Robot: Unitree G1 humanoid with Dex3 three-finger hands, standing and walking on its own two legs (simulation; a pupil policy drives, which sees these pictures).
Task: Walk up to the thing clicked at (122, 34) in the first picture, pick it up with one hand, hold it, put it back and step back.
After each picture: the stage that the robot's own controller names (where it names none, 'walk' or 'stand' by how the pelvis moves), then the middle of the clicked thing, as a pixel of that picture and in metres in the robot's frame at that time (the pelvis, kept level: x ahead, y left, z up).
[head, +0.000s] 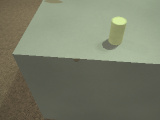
stand; (117, 31) +0.64 -0.14 +0.03
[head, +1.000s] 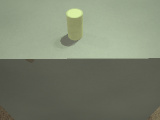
sink last; (75, 25) +0.60 +0.07 +0.07
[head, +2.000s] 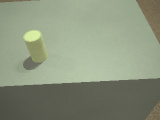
stand; (36, 46) +0.50 +0.21 +0.06
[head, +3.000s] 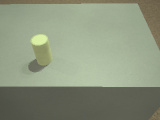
stand; (42, 50) +0.51 +0.19 +0.03
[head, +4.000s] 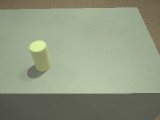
stand; (41, 56) +0.49 +0.19 +0.03
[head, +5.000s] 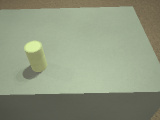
stand; (36, 56) +0.49 +0.21 +0.03
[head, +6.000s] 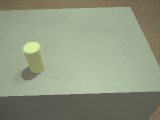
stand; (35, 57) +0.48 +0.21 +0.03
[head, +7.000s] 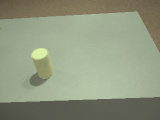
rise first; (43, 63) +0.46 +0.21 +0.03
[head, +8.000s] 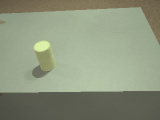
go down; (45, 56) +0.49 +0.21 +0.03
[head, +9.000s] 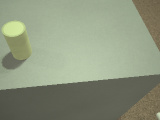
go down; (18, 41) +0.48 +0.19 +0.06
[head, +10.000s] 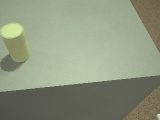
approach; (16, 43) +0.48 +0.20 +0.08
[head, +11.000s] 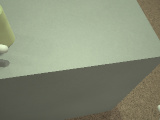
close in; out of the picture +0.50 +0.22 +0.11
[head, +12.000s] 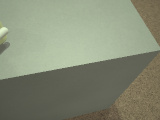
lift; out of the picture +0.52 +0.22 +0.11
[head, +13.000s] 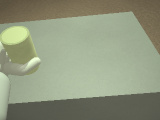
lift; (22, 51) +0.33 +0.17 +0.24
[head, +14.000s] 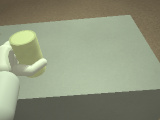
hold; (29, 54) +0.34 +0.17 +0.22
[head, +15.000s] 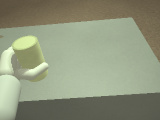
hold; (31, 59) +0.33 +0.16 +0.21
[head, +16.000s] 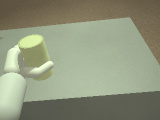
crouch; (37, 58) +0.34 +0.15 +0.21
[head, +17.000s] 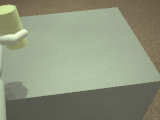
crouch; (11, 28) +0.45 +0.20 +0.23
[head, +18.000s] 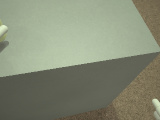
lower; out of the picture +0.52 +0.22 +0.11
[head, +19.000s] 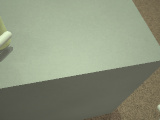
lower; out of the picture +0.50 +0.22 +0.10
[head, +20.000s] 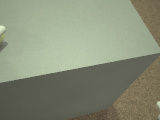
lower; out of the picture +0.52 +0.22 +0.11
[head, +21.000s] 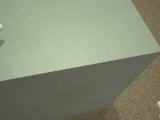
lower; out of the picture +0.52 +0.23 +0.11
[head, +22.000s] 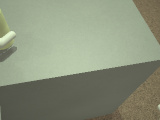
draw back; out of the picture +0.50 +0.22 +0.11
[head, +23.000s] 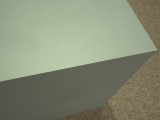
rise; out of the picture +0.51 +0.23 +0.11
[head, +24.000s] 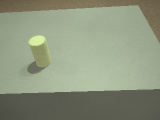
sink last; (40, 51) +0.50 +0.21 +0.07
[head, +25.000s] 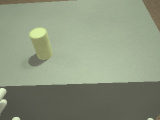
stand; (41, 44) +0.52 +0.21 +0.07
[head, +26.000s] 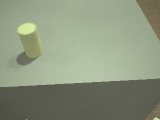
stand; (31, 41) +0.50 +0.21 +0.09
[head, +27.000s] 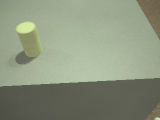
stand; (30, 40) +0.50 +0.22 +0.10
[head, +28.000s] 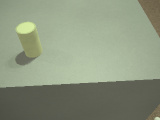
stand; (30, 40) +0.50 +0.21 +0.10
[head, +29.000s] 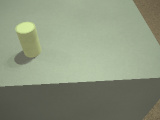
stand; (29, 40) +0.51 +0.21 +0.10
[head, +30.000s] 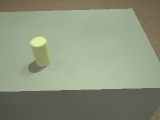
stand; (41, 52) +0.52 +0.20 +0.03
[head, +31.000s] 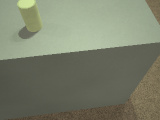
walk; (31, 15) +0.60 +0.21 +0.06
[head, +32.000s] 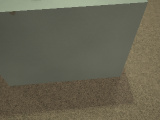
walk; out of the picture +0.92 +0.20 +0.06
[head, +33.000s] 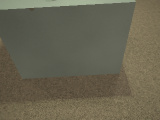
stand; out of the picture +1.15 +0.22 +0.05
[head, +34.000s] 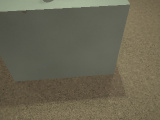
stand; out of the picture +1.13 +0.22 +0.03
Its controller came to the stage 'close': yes
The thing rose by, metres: 0.20
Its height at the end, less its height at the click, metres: +0.00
